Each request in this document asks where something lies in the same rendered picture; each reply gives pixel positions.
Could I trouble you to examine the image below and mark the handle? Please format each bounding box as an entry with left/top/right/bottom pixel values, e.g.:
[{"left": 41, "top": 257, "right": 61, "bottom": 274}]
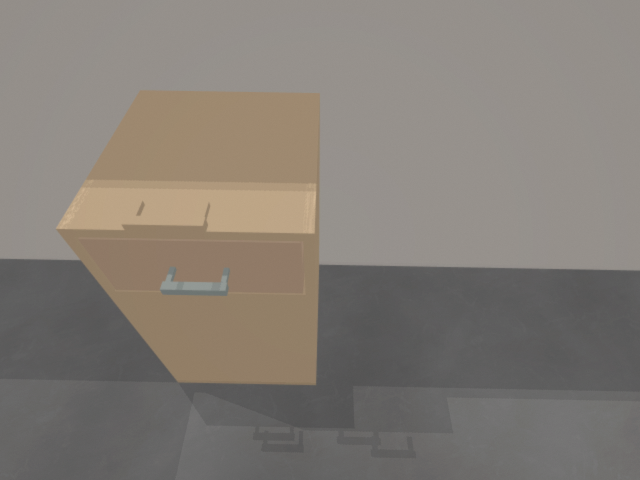
[
  {"left": 121, "top": 216, "right": 208, "bottom": 234},
  {"left": 160, "top": 267, "right": 230, "bottom": 296}
]

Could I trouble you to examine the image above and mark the cabinet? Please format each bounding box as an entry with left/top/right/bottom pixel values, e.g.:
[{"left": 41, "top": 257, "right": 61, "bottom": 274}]
[{"left": 56, "top": 90, "right": 320, "bottom": 385}]

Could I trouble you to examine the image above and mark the drawer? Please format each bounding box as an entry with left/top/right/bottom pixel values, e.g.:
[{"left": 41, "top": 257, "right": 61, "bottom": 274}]
[{"left": 78, "top": 237, "right": 305, "bottom": 294}]

